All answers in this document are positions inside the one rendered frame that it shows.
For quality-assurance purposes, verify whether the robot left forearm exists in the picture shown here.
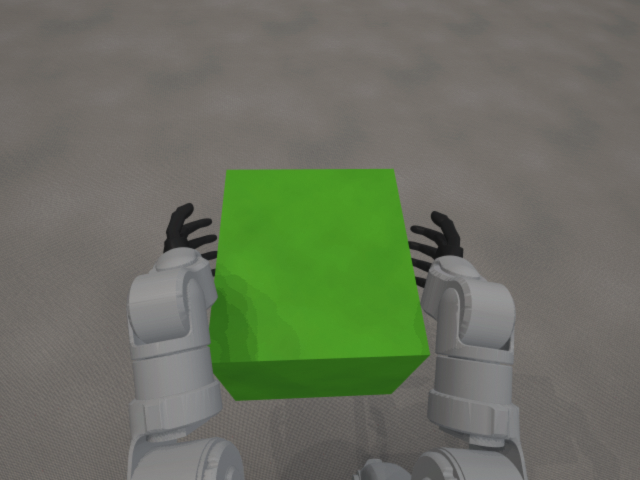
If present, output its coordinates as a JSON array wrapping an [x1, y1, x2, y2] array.
[[126, 247, 223, 480]]

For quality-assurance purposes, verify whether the right robot hand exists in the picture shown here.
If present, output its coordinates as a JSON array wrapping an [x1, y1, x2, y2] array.
[[408, 211, 463, 288]]

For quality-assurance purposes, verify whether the robot right forearm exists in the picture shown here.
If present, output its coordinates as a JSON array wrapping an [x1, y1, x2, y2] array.
[[420, 255, 528, 480]]

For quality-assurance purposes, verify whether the carton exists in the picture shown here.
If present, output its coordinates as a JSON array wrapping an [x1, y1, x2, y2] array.
[[207, 169, 430, 401]]

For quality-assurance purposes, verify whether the left robot upper arm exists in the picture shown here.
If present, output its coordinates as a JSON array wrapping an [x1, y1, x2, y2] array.
[[131, 437, 245, 480]]

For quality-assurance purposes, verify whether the left robot hand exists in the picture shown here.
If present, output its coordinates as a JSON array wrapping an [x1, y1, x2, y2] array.
[[163, 203, 217, 277]]

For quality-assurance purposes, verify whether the right robot upper arm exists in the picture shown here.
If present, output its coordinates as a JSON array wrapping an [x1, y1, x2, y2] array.
[[411, 447, 523, 480]]

